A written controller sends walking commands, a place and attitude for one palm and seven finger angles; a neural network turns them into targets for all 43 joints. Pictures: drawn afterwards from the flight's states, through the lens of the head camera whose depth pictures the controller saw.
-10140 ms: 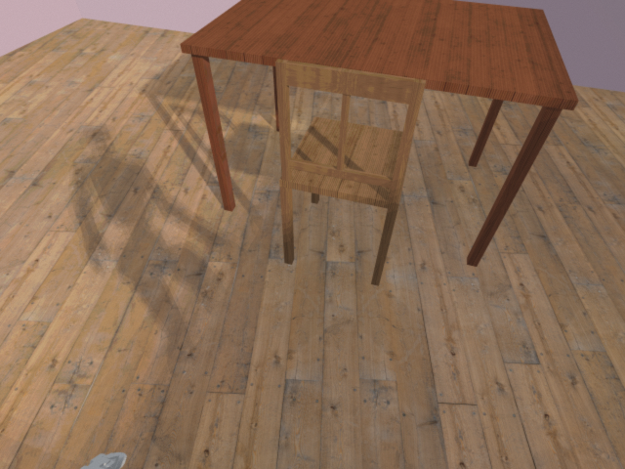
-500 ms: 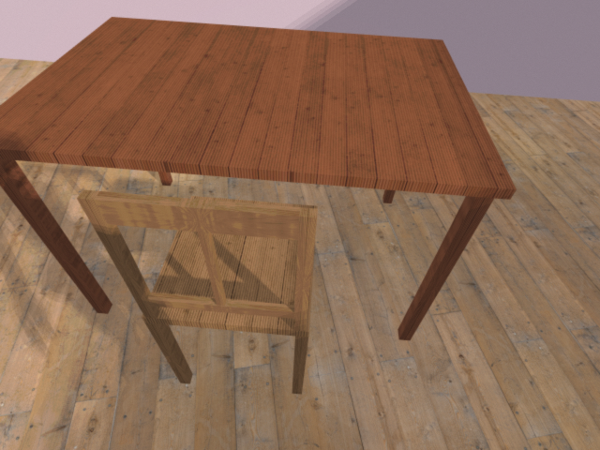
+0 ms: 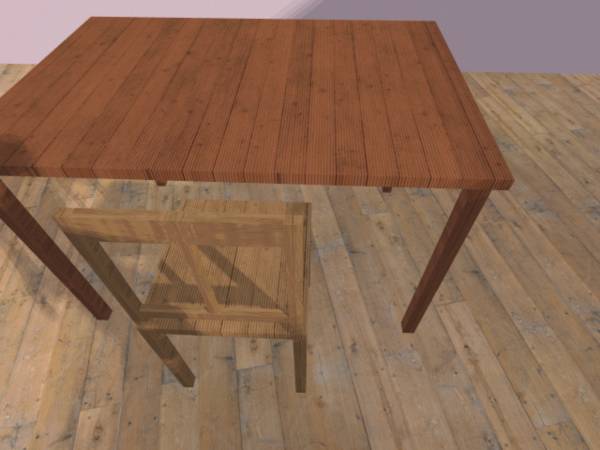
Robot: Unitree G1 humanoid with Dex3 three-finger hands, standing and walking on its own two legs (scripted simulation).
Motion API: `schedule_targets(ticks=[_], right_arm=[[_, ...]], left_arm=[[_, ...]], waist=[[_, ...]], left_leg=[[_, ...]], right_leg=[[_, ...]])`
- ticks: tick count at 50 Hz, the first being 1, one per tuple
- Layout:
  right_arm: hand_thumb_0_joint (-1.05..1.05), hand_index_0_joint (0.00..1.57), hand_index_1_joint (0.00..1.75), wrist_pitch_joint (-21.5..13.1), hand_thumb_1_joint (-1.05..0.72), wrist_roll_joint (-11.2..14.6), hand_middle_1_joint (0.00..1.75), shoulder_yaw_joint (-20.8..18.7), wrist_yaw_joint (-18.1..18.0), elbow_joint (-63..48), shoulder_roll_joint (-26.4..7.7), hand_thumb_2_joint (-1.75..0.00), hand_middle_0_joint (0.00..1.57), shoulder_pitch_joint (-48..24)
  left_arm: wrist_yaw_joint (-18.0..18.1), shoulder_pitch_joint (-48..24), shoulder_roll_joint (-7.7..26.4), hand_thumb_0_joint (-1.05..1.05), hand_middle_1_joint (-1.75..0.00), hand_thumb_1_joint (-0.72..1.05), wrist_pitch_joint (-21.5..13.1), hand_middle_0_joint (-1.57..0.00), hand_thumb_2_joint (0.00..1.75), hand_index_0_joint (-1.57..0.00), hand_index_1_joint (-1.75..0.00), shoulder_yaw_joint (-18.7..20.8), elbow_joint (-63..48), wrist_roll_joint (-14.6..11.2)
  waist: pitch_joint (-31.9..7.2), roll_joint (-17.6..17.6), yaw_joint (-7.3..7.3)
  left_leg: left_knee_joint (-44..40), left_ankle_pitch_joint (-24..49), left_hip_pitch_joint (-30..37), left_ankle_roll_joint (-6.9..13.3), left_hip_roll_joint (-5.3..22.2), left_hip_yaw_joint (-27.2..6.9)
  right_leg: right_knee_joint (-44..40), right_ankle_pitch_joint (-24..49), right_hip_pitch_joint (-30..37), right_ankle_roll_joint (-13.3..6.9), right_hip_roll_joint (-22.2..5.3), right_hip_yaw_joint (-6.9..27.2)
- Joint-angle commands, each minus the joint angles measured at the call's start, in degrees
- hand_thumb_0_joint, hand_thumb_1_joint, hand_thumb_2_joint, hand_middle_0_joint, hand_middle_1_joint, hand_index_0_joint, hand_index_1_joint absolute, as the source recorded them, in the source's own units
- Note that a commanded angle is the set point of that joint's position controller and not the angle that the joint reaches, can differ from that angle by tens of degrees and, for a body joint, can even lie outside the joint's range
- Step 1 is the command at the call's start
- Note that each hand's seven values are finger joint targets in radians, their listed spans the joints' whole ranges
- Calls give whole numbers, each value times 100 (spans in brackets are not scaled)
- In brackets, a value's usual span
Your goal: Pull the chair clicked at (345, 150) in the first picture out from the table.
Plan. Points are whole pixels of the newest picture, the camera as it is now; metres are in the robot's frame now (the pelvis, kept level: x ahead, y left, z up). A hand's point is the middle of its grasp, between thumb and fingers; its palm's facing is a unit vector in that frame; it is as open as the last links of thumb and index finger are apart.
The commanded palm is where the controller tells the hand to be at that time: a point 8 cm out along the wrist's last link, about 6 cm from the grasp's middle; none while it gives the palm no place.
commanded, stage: come to a stop and stand still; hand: left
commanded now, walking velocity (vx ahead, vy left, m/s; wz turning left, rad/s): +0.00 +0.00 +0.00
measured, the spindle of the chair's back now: (202, 279) +0.42 +0.21 -0.11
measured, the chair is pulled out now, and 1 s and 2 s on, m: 0.00 0.00 0.00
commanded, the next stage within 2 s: look again from close up in 0.34 s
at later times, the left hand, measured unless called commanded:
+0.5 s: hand out of the picture +0.01 +0.21 -0.16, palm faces +0.02 -0.95 -0.31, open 7.4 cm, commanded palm none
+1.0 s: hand out of the picture +0.03 +0.23 -0.16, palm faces +0.00 -0.96 -0.26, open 7.4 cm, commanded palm none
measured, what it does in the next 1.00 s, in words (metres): stands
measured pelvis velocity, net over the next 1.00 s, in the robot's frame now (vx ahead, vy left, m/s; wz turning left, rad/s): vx -0.03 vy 0.02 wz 0.01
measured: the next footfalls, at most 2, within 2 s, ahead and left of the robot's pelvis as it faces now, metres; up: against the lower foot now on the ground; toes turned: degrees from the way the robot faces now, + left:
none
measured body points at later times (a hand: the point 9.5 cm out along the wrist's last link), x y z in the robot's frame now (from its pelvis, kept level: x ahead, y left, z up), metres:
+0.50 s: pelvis -0.02 -0.01 +0.01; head +0.00 -0.02 +0.45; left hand +0.01 +0.26 -0.13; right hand +0.04 -0.28 -0.14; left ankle -0.03 +0.11 -0.73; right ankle -0.01 -0.11 -0.73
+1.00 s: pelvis -0.03 +0.02 +0.01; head -0.03 +0.03 +0.45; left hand +0.03 +0.28 -0.14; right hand +0.07 -0.23 -0.13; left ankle -0.03 +0.11 -0.73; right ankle -0.01 -0.11 -0.73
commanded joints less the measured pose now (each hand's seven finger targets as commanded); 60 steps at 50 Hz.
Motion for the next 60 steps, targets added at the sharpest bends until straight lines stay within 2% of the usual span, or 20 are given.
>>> schedule_targets(ticks=[1, 3, 8, 17, 18, 19, 20, 22, 23, 26, 27, 28, 29, 32, 33, 37, 42, 43, 47, 60], right_arm=[[0, 20, 30, -108, -90, 4, 30, -76, 33, -60, -567, -90, 20, 423], [0, 20, 30, -166, -90, 6, 30, -75, 36, -56, -729, -90, 20, 249], [0, 20, 30, -243, -90, 10, 30, -59, 35, -54, -932, -90, 20, 35], [0, 20, 30, -242, -90, -6, 30, -34, 63, -70, -1338, -90, 20, -246], [0, 20, 30, -218, -90, -110, 30, -63, 99, -538, -1399, -90, 20, -254], [0, 20, 30, -272, -90, -17, 30, -146, 136, -670, -1441, -90, 20, -450], [0, 20, 30, -255, -90, -25, 30, -121, 154, -705, -1365, -90, 20, -514], [0, 20, 30, -210, -90, -23, 30, -156, 176, -793, -1367, -90, 20, -380], [0, 20, 30, -175, -90, -42, 30, -120, 191, -839, -1309, -90, 20, -321], [0, 20, 30, -214, -90, -23, 30, -162, 185, -902, -1432, -90, 20, -316], [0, 20, 30, -244, -90, -20, 30, -172, 176, -909, -1499, -90, 20, -326], [0, 20, 30, -240, -90, -31, 30, -111, 181, -902, -1381, -90, 20, -285], [0, 20, 30, -261, -90, -29, 30, -121, 177, -913, -1474, -90, 20, -329], [0, 20, 30, -308, -90, -20, 30, -137, 148, -962, -1658, -90, 20, -523], [0, 20, 30, -308, -90, -26, 30, -89, 155, -947, -1558, -90, 20, -497], [0, 20, 30, -299, -90, -21, 30, -104, 144, -955, -1643, -90, 20, -679], [0, 20, 30, -292, -90, -13, 30, -57, 161, -888, -1576, -90, 20, -738], [0, 20, 30, -280, -90, -15, 30, -28, 169, -861, -1453, -90, 20, -698], [0, 20, 30, -289, -90, -9, 30, -28, 171, -800, -1479, -90, 20, -702], [0, 20, 30, -273, -90, 15, 30, 30, 157, -472, -1185, -90, 20, -290]], left_arm=[[-35, 270, 842, 0, -30, 90, -150, -20, 90, -20, -30, 98, -72, -17], [-47, 234, 895, 0, -30, 90, -183, -20, 90, -20, -30, 101, -42, -38], [-67, 190, 1012, 0, -30, 90, -239, -20, 90, -20, -30, 118, 58, -51], [-127, -86, 1287, 0, -30, 90, -256, -20, 90, -20, -30, 123, 149, -35], [-52, -79, 1648, 0, -30, 90, -298, -20, 90, -20, -30, -69, -251, -40], [-55, 165, 1430, 0, -30, 90, -229, -20, 90, -20, -30, 22, -273, -86], [-62, 103, 1364, 0, -30, 90, -284, -20, 90, -20, -30, 27, -250, -66], [-76, -18, 1528, 0, -30, 90, -307, -20, 90, -20, -30, 47, -389, -70], [-69, -73, 1527, 0, -30, 90, -292, -20, 90, -20, -30, 29, -439, -63], [-69, -238, 1565, 0, -30, 90, -304, -20, 90, -20, -30, 67, -532, -66], [-69, -298, 1576, 0, -30, 90, -310, -20, 90, -20, -30, 79, -559, -66], [-64, -246, 1427, 0, -30, 90, -282, -20, 90, -20, -30, 27, -569, -66], [-62, -260, 1455, 0, -30, 90, -275, -20, 90, -20, -30, 32, -566, -74], [-64, -268, 1559, 0, -30, 90, -257, -20, 90, -20, -30, 64, -593, -73], [-59, -179, 1424, 0, -30, 90, -228, -20, 90, -20, -30, 13, -591, -69], [-65, -305, 1524, 0, -30, 90, -192, -20, 90, -20, -30, 36, -581, -59], [-79, -340, 1472, 0, -30, 90, -165, -20, 90, -20, -30, -7, -555, -44], [-81, -285, 1360, 0, -30, 90, -142, -20, 90, -20, -30, -42, -532, -40], [-86, -300, 1372, 0, -30, 90, -143, -20, 90, -20, -30, -42, -497, -33], [-85, 63, 996, 0, -30, 90, -95, -20, 90, -20, -30, -112, -168, -38]], waist=[[85, -554, -16], [20, -212, 53], [-273, 89, 116], [66, -35, 102], [491, 512, -52], [306, 159, 219], [102, 27, 100], [-128, -195, 32], [-202, -476, 24], [-178, -542, -24], [-220, -443, -31], [-290, -501, 0], [-257, -309, 1], [-353, -13, 80], [-445, 30, 123], [-286, 30, 112], [-208, -43, 110], [-193, -11, 129], [-156, 6, 111], [-44, 137, 111]], left_leg=[[-433, 1189, 172, -29, 415, -441], [-658, 1458, 175, -10, 544, -548], [-852, 1629, 311, -4, 636, -599], [-1218, 1190, 360, -8, 655, -665], [-1012, 1712, 193, 91, 270, -645], [-679, 845, -118, 40, 577, -586], [-573, 765, -132, 32, 419, -587], [-270, 507, -89, 25, 252, -533], [-184, 424, -94, 33, 228, -453], [-150, 725, -118, 64, 255, -545], [-226, 922, -72, 83, 308, -579], [-312, 1077, 17, 109, 359, -564], [-364, 1293, 25, 130, 402, -629], [-450, 2071, 82, 198, 582, -758], [-473, 2310, 201, 206, 621, -744], [-600, 1991, 105, 208, 624, -786], [-771, 1533, 77, 188, 607, -780], [-838, 1391, 78, 184, 609, -779], [-934, 1277, 44, 173, 603, -805], [-1295, 805, 18, 150, 639, -872]], right_leg=[[-1137, 1679, -165, -278, -772, 930], [-1097, 1781, 76, -190, -626, 775], [-1203, 1945, 480, -149, -574, 702], [-1665, 1071, 331, -134, -554, 713], [-944, 1019, 127, -263, -252, 376], [-1090, 239, -116, -226, -512, 547], [-1307, 377, -23, -312, -660, 830], [-1532, -115, -66, -396, -872, 1043], [-1574, -229, -44, -435, -882, 1086], [-1409, 351, -93, -435, -872, 925], [-1250, 779, -40, -415, -816, 814], [-1124, 1062, 61, -356, -717, 674], [-968, 1302, 68, -303, -656, 566], [-650, 1785, 175, -207, -568, 326], [-605, 1787, 237, -187, -543, 296], [-652, 1469, 138, -124, -547, 281], [-793, 1188, 88, -83, -556, 364], [-826, 1023, 75, -66, -538, 340], [-882, 1016, 78, -40, -547, 361], [-950, 847, 71, 31, -527, 263]])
